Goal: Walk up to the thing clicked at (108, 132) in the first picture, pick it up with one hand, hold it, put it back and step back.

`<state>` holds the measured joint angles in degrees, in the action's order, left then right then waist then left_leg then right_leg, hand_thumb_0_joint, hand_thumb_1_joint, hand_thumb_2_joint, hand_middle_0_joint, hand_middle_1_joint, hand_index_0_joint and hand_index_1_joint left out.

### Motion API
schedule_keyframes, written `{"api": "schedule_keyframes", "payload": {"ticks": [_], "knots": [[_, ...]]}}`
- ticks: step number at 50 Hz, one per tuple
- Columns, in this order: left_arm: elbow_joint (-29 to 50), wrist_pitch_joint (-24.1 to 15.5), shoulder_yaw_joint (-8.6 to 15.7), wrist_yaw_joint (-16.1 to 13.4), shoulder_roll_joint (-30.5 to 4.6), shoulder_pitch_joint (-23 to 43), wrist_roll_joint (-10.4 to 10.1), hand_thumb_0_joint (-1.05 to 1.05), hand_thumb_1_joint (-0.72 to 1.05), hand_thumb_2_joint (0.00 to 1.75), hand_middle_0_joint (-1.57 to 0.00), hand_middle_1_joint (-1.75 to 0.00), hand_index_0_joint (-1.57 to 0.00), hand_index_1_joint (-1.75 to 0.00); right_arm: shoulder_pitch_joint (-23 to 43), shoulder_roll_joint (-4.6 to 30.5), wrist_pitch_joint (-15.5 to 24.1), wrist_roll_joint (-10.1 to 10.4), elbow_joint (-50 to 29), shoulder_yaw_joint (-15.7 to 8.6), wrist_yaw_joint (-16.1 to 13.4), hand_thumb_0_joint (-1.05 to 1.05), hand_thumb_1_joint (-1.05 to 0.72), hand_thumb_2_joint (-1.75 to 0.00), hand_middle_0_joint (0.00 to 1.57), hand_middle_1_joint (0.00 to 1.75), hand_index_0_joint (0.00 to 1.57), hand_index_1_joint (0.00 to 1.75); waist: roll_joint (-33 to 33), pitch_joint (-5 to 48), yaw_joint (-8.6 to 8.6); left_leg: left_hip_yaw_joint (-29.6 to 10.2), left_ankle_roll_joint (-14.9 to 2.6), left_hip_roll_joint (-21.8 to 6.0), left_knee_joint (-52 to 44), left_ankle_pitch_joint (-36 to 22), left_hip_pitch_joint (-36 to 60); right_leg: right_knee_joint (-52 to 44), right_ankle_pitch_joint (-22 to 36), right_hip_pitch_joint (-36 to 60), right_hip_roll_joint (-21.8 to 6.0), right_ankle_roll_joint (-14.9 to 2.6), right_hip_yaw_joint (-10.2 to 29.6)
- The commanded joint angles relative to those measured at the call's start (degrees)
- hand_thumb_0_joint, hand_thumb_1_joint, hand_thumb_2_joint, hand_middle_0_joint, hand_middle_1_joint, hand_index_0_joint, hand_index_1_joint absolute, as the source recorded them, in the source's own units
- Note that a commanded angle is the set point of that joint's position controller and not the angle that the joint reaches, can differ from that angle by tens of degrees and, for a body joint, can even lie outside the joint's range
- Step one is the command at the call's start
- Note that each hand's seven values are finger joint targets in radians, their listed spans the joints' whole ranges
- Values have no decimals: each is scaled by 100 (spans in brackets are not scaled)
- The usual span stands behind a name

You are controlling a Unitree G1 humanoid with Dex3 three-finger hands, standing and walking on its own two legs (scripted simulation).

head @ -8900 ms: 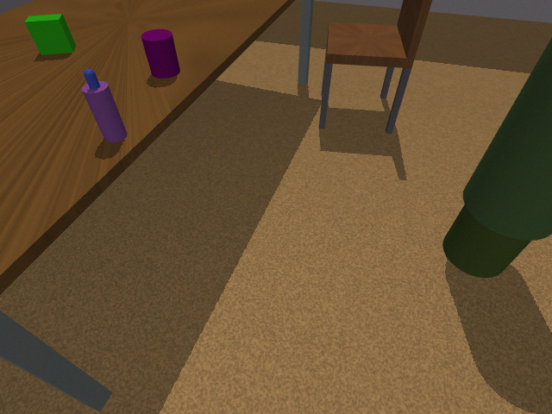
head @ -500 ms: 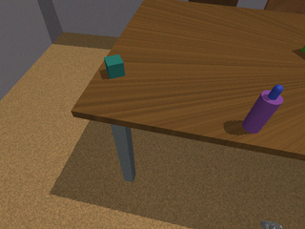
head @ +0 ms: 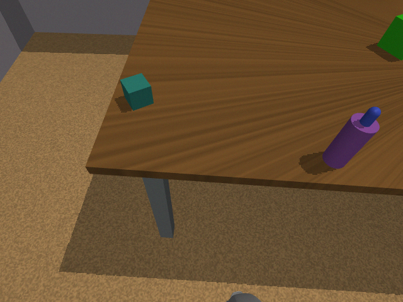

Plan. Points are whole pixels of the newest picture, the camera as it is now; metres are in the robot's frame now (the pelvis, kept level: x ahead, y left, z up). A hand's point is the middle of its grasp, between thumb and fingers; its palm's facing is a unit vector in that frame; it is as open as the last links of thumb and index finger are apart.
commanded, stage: walk up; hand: right
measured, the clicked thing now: (352, 137) +0.44 -0.32 +0.06
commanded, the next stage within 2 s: stand in 1.60 s
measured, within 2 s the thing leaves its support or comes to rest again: neither
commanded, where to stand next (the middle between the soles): +0.08 -0.07 m, yaw -5 degrees
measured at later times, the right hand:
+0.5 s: hand out of the picture +0.04 -0.32 -0.14, palm faces +0.09 +0.89 -0.44, open 7.4 cm
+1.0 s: hand out of the picture +0.06 -0.32 -0.15, palm faces +0.06 +0.92 -0.39, open 7.4 cm
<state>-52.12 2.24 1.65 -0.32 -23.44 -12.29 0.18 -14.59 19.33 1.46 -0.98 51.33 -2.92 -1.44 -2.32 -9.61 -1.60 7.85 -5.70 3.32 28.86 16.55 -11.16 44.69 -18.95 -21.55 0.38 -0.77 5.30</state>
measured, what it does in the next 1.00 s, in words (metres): steps on the spot: right foot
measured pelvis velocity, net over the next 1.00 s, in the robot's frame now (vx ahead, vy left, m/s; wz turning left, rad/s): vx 0.00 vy -0.05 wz -0.09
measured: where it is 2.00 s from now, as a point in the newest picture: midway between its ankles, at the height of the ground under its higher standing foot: outside the picture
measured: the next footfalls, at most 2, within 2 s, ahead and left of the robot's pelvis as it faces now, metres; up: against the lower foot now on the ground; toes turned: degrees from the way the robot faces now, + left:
right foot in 0.10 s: +0.04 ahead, -0.15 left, +0.00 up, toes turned -6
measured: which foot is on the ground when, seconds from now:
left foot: down 0.00-1.00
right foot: up 0.00-0.08, down 0.10-1.00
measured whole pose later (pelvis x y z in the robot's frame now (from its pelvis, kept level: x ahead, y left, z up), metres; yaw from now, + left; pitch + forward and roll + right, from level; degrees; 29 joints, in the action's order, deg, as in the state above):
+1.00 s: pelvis +0.00 -0.05 +0.00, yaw -5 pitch -3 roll +0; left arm -58.1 1.5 1.9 2.5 -20.4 -7.7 1.0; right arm -9.7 21.5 2.3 -1.0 59.3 -0.7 -1.1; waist -0.6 -3.8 0.2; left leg 0.2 1.3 -1.9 27.9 16.0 -9.1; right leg 29.1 -15.4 -11.1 1.3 -2.2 -1.2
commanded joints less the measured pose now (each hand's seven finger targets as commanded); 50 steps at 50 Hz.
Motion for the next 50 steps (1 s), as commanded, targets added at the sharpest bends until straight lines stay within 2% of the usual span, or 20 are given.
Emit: {"api": "schedule_keyframes", "payload": {"ticks": [1, 4, 6, 8, 10, 12, 15, 17, 19, 21, 24, 28, 31, 34, 35, 37, 38, 42, 45, 50], "knots": [[367, -111, 249, -91, -899, -15, 59, 0, 90, 90, -20, -30, -20, -30, -214, 1584, 90, 42, -301, -508, -154, 0, -90, -90, 20, 30, 20, 30, 666, 1250, -89, -1597, 398, -1912, -128, -3932, 1612, -576, -349, -281, -135, -101, -250], [269, -116, 289, -68, -889, -52, 113, 0, 90, 90, -20, -30, -20, -30, 41, 1621, 93, 29, -270, -476, -144, 0, -90, -90, 20, 30, 20, 30, 562, 1025, 71, -1723, 173, -2070, -17, -3501, 1024, -1240, -133, 245, -226, -226, -192], [114, -223, 366, -71, -1078, -283, 160, 0, 90, 90, -20, -30, -20, -30, 250, 1491, 114, 58, -295, -387, -114, 0, -90, -90, 20, 30, 20, 30, -49, 1237, 258, -1155, 466, -1566, 657, -3011, 143, -1965, 2332, 1567, -570, -473, 421], [202, -274, 396, -29, -1344, 6, 62, 0, 90, 90, -20, -30, -20, -30, 449, 1200, 120, 73, -242, -295, -96, 0, -90, -90, 20, 30, 20, 30, -556, 1215, 310, -646, 895, -430, 1390, -20, -482, -2004, 2551, 1404, -1775, -1479, 1949], [291, -258, 328, -2, -1229, 275, 78, 0, 90, 90, -20, -30, -20, -30, 391, 1277, 147, 9, -53, -290, -87, 0, -90, -90, 20, 30, 20, 30, -459, 907, 201, -947, 676, -370, 1213, 1636, -333, -2175, 1943, 833, -1934, -1535, 2092], [275, -283, 269, -21, -1109, 615, 119, 0, 90, 90, -20, -30, -20, -30, 421, 1215, 156, 31, 79, -230, -6, 0, -90, -90, 20, 30, 20, 30, -528, 774, 98, -834, 515, -352, 803, 1307, -289, -2445, 1891, 878, -1531, -1160, 1507], [313, -244, 248, 39, -1054, 969, 115, 0, 90, 90, -20, -30, -20, -30, 28, 1231, 233, 46, 320, -210, -40, 0, -90, -90, 20, 30, 20, 30, -516, 887, -96, -769, 510, -462, -416, -767, 598, -2138, 2198, 582, -860, -610, 829], [344, -171, 303, 106, -1079, 1024, 100, 0, 90, 90, -20, -30, -20, -30, -105, 1566, 277, -8, 353, -301, -131, 0, -90, -90, 20, 30, 20, 30, -178, 1078, -111, -1585, 233, -1089, -619, -1128, 888, -1547, 1839, 335, -444, -262, 479], [326, -84, 326, 186, -989, 780, 131, 0, 90, 90, -20, -30, -20, -30, 166, 1982, 313, -9, 320, -395, -203, 0, -90, -90, 20, 30, 20, 30, 377, 897, 97, -2510, -375, -2065, -1100, -463, 540, -1054, 118, 150, -60, -94, 145], [176, -65, 415, 229, -1024, 538, 206, 0, 90, 90, -20, -30, -20, -30, 637, 2004, 319, -49, 213, -428, -184, 0, -90, -90, 20, 30, 20, 30, 595, 774, 277, -2289, -545, -2212, -869, -530, -81, -878, -489, 699, -188, -157, 11], [136, -149, 481, 268, -1080, 493, 194, 0, 90, 90, -20, -30, -20, -30, 531, 1734, 289, -46, 186, -337, -172, 0, -90, -90, 20, 30, 20, 30, 521, 908, 293, -1450, -14, -1419, -265, -783, -318, -1681, 1071, 1148, -311, -340, 268], [195, -175, 464, 283, -1297, 529, 167, 0, 90, 90, -20, -30, -20, -30, 506, 1327, 194, 24, 209, -168, -161, 0, -90, -90, 20, 30, 20, 30, -208, 771, 284, -518, 476, -365, 921, 1134, -850, -2893, 205, 1259, -1413, -1166, 1814], [302, -116, 418, 267, -1211, 789, 182, 0, 90, 90, -20, -30, -20, -30, 158, 1370, 263, 40, 361, -151, -168, 0, -90, -90, 20, 30, 20, 30, -438, 663, 123, -722, 404, -489, 361, 672, -422, -2671, 768, 927, -1190, -1007, 1242], [325, -107, 294, 273, -868, 1032, 69, 0, 90, 90, -20, -30, -20, -30, -170, 1714, 383, -53, 461, -241, -192, 0, -90, -90, 20, 30, 20, 30, 255, 1062, -121, -2258, 7, -1547, -1182, -886, 770, -1310, 1410, 200, -380, -167, 315], [234, -78, 288, 260, -827, 845, 33, 0, 90, 90, -20, -30, -20, -30, 65, 1920, 389, -45, 377, -270, -206, 0, -90, -90, 20, 30, 20, 30, 552, 977, 30, -2901, -355, -2109, -1433, -827, 733, -1023, 637, 66, -78, -31, -3], [99, -72, 395, 229, -1019, 529, 91, 0, 90, 90, -20, -30, -20, -30, 448, 2042, 374, -42, 276, -298, -185, 0, -90, -90, 20, 30, 20, 30, 612, 957, 200, -2793, -857, -2508, -1012, -1607, 284, -605, -895, 550, -250, -32, -97], [76, -103, 374, 235, -924, 408, 92, 0, 90, 90, -20, -30, -20, -30, 578, 1926, 363, -53, 270, -259, -172, 0, -90, -90, 20, 30, 20, 30, 728, 1019, 316, -2357, -688, -2315, -795, -2007, 428, -1046, -880, 639, -330, -88, -81], [-128, -268, 401, 172, -1105, 435, 43, 0, 90, 90, -20, -30, -20, -30, 487, 1507, 274, 73, 275, -116, -128, 0, -90, -90, 20, 30, 20, 30, 534, 1392, 234, -1042, 405, -947, 129, -2229, -97, -1951, 2814, 1935, -728, -441, 419], [-116, -247, 358, 176, -1181, 764, 43, 0, 90, 90, -20, -30, -20, -30, 466, 1340, 182, 28, 392, -72, -73, 0, -90, -90, 20, 30, 20, 30, 142, 964, 106, -884, 418, -623, -186, 86, 42, -2452, 663, 1074, -1162, -663, 865], [-242, -248, 326, 171, -1061, 915, 59, 0, 90, 90, -20, -30, -20, -30, 529, 1414, 231, 21, 539, -56, -29, 0, -90, -90, 20, 30, 20, 30, -208, 763, 132, -1159, 340, -932, -580, -829, 400, -2686, 544, 804, -778, -289, 362]]}}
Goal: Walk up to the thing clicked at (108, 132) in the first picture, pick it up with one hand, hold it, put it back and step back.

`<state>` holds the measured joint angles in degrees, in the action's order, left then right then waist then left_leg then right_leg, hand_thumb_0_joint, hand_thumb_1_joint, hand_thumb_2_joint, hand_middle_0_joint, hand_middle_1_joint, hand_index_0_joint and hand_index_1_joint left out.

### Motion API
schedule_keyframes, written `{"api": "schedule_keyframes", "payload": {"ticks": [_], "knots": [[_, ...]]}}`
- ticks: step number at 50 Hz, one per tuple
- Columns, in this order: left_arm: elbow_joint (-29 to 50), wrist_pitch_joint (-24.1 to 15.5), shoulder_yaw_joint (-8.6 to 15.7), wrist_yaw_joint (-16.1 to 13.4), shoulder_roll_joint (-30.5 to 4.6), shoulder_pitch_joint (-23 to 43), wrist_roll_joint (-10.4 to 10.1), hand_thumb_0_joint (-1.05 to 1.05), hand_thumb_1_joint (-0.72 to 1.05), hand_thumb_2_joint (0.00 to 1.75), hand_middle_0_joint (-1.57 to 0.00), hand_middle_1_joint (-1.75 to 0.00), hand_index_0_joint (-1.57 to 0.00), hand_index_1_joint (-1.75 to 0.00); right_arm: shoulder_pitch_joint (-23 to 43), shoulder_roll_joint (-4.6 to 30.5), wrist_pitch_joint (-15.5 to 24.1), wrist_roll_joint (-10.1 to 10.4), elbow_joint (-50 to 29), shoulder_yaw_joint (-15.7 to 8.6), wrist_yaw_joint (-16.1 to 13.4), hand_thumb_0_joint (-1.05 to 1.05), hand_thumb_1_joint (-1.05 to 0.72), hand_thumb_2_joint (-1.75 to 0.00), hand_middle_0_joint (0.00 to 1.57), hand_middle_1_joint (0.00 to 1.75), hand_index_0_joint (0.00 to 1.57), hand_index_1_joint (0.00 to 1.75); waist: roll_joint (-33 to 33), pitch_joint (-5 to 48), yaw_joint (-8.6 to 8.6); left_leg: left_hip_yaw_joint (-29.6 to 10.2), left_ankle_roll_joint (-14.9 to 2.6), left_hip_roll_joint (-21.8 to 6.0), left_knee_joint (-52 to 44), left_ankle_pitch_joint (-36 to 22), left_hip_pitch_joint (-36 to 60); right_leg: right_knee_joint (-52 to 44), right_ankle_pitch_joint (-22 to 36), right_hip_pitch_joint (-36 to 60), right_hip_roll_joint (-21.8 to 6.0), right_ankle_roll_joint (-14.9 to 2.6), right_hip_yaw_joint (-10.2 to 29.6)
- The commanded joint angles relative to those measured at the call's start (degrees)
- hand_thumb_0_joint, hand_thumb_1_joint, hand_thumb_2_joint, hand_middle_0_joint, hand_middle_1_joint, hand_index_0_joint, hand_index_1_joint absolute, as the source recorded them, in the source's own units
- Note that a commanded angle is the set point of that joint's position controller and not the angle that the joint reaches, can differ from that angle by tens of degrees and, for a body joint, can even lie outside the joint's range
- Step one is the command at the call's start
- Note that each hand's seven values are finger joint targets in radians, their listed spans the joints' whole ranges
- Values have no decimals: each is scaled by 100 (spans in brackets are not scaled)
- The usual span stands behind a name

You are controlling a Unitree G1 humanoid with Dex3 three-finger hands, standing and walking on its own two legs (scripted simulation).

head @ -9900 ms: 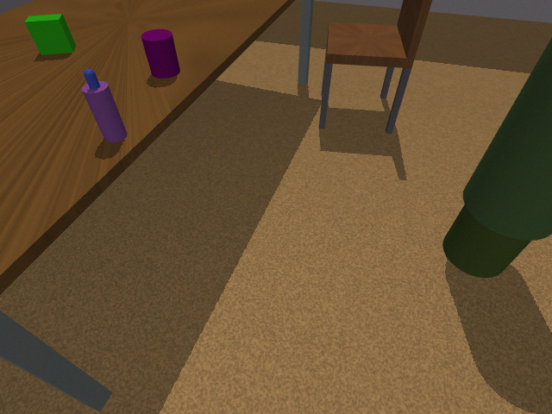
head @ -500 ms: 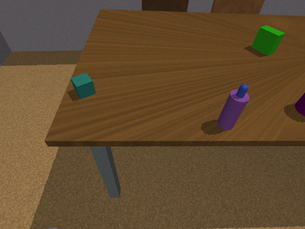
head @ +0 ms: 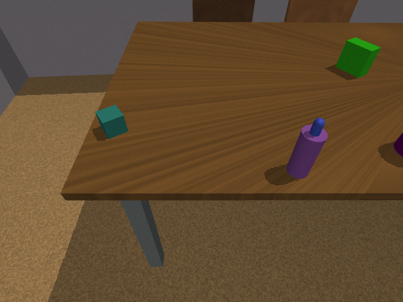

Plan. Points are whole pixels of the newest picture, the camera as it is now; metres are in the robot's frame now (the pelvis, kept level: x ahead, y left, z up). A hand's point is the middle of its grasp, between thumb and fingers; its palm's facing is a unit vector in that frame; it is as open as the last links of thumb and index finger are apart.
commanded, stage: walk up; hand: right
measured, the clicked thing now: (307, 147) +0.45 -0.23 +0.06
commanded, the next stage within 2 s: stand in 0.60 s
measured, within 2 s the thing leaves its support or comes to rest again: neither
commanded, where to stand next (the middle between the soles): +0.07 -0.02 m, yaw +1 degrees
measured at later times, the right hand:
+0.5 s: hand out of the picture +0.08 -0.26 -0.14, palm faces -0.04 +0.91 -0.40, open 7.4 cm
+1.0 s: hand out of the picture +0.07 -0.23 -0.15, palm faces -0.06 +0.95 -0.31, open 7.4 cm
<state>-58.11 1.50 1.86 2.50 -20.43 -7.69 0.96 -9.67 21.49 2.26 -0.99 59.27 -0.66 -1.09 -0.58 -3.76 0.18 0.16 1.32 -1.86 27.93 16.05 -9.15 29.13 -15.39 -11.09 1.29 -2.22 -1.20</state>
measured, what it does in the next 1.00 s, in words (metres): stands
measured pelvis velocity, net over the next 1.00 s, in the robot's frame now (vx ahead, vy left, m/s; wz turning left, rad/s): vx -0.01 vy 0.01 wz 0.01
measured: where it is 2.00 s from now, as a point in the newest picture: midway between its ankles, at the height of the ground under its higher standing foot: outside the picture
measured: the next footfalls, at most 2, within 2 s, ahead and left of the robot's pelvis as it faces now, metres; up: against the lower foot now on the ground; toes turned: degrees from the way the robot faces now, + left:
none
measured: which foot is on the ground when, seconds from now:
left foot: down 0.00-1.00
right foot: down 0.00-1.00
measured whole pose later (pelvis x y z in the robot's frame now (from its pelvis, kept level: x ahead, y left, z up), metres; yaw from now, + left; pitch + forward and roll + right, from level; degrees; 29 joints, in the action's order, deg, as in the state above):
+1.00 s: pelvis -0.01 +0.01 +0.01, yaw +1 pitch -2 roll +0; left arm -66.1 -0.8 0.3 0.7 -19.7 -5.1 0.4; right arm -5.3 19.4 0.8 -0.8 65.7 0.9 0.7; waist 0.8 -3.0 0.5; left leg 0.0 0.8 -1.0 17.3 9.5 -5.5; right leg 16.9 -8.2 -6.5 0.5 -0.7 -1.4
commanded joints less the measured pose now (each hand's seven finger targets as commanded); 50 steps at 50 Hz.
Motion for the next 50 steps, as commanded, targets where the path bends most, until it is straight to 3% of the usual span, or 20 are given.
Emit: {"api": "schedule_keyframes", "payload": {"ticks": [1, 4, 11, 20, 29, 30, 31, 34, 38, 44, 50], "knots": [[319, -192, 313, -114, -1358, 463, -23, 0, 90, 90, -20, -30, -20, -30, 18, 1194, 158, 24, -224, -270, -70, 0, -90, -90, 20, 30, 20, 30, -409, 267, -35, -409, -351, -447, -479, -1040, 150, -1078, 541, -1, -845, -121, 951], [269, -216, 328, -136, -1327, 451, -33, 0, 90, 90, -20, -30, -20, -30, 114, 1214, 170, 18, -192, -253, -77, 0, -90, -90, 20, 30, 20, 30, -359, 457, -2, -349, -313, -432, -510, -1373, 124, -1020, 1263, 362, -852, -120, 848], [192, -196, 330, -149, -1241, 598, -52, 0, 90, 90, -20, -30, -20, -30, 200, 1224, 156, -4, -97, -254, -89, 0, -90, -90, 20, 30, 20, 30, -29, 522, 2, -426, -322, -505, -740, -1446, 106, -1023, 1064, 516, -800, -81, 710], [97, -156, 298, -139, -1211, 574, -46, 0, 90, 90, -20, -30, -20, -30, 287, 1281, 177, 10, -46, -275, -119, 0, -90, -90, 20, 30, 20, 30, 186, 675, 29, -587, -423, -690, -867, -1998, 256, -739, 1527, 656, -762, -41, 537], [-5, -149, 288, -131, -1231, 559, -20, 0, 90, 90, -20, -30, -20, -30, 373, 1255, 138, -1, -31, -272, -100, 0, -90, -90, 20, 30, 20, 30, 102, 450, 1, -547, -395, -587, -958, -1233, 70, -960, 1072, 581, -771, -44, 609], [-124, -222, 140, -162, -1027, 639, -123, 0, 90, 90, -20, -30, -20, -30, 756, 1087, 71, 57, 23, -172, -48, 0, -90, -90, 20, 30, 20, 30, 453, 401, 62, -516, -281, -563, -1046, -1453, 149, -1225, 1417, 557, -881, -23, 765], [-135, -265, 151, -185, -1126, 651, -113, 0, 90, 90, -20, -30, -20, -30, 684, 1020, 48, 74, 13, -150, -24, 0, -90, -90, 20, 30, 20, 30, 328, 478, 1, -526, -238, -564, -1069, -1573, 211, -1244, 1594, 662, -891, -18, 741], [-247, -330, 131, -238, -1172, 635, -115, 0, 90, 90, -20, -30, -20, -30, 602, 1081, 8, 84, 114, -129, 7, 0, -90, -90, 20, 30, 20, 30, 101, 627, -19, -486, -247, -585, -1051, -1812, 408, -1241, 2037, 828, -929, 13, 717], [-385, -349, 95, -264, -1192, 596, -116, 0, 90, 90, -20, -30, -20, -30, 652, 1074, -27, 81, 206, -106, 32, 0, -90, -90, 20, 30, 20, 30, -65, 607, -18, -517, -226, -597, -1211, -1541, 589, -1395, 1656, 699, -876, 78, 650], [-470, -334, 59, -275, -1178, 590, -88, 0, 90, 90, -20, -30, -20, -30, 680, 1063, -51, 43, 296, -113, 82, 0, -90, -90, 20, 30, 20, 30, -39, 386, -19, -538, -220, -544, -1399, -693, 373, -1629, 508, 405, -838, 122, 674], [-502, -355, 52, -269, -1159, 573, -81, 0, 90, 90, -20, -30, -20, -30, 661, 1042, -20, 24, 330, -112, 90, 0, -90, -90, 20, 30, 20, 30, 47, 371, 0, -577, -252, -573, -1438, -697, 240, -1568, 643, 461, -873, 122, 693]]}}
